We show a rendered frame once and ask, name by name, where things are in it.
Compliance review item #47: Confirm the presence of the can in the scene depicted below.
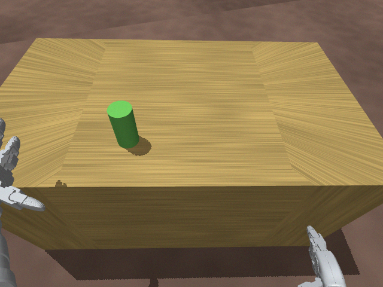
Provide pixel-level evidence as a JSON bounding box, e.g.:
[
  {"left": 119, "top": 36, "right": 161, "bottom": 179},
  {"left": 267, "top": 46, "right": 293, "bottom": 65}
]
[{"left": 107, "top": 100, "right": 139, "bottom": 148}]

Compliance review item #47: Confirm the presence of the left robot hand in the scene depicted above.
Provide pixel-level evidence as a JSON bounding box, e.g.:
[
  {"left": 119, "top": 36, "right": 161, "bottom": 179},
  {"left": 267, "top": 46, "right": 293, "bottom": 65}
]
[{"left": 0, "top": 118, "right": 45, "bottom": 211}]

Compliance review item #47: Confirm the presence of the left robot arm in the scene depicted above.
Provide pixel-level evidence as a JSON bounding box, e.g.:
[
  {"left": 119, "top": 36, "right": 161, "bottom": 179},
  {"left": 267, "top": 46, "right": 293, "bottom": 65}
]
[{"left": 0, "top": 207, "right": 17, "bottom": 287}]

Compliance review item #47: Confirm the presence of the right robot hand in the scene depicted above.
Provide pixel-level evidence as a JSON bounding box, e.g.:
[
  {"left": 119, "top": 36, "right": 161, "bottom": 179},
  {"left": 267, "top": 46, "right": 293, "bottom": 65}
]
[{"left": 297, "top": 225, "right": 346, "bottom": 287}]

